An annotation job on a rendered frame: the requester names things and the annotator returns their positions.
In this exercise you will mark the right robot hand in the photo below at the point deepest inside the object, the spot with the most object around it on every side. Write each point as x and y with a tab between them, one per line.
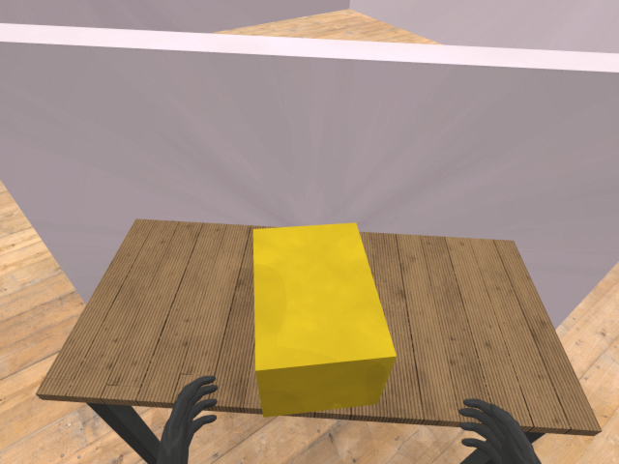
508	443

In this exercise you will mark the carton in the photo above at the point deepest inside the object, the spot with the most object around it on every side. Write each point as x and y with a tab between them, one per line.
321	337

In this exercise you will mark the table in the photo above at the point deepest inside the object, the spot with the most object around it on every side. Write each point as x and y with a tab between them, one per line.
177	303

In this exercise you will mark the left robot hand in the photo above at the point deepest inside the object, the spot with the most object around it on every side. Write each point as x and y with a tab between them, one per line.
180	427

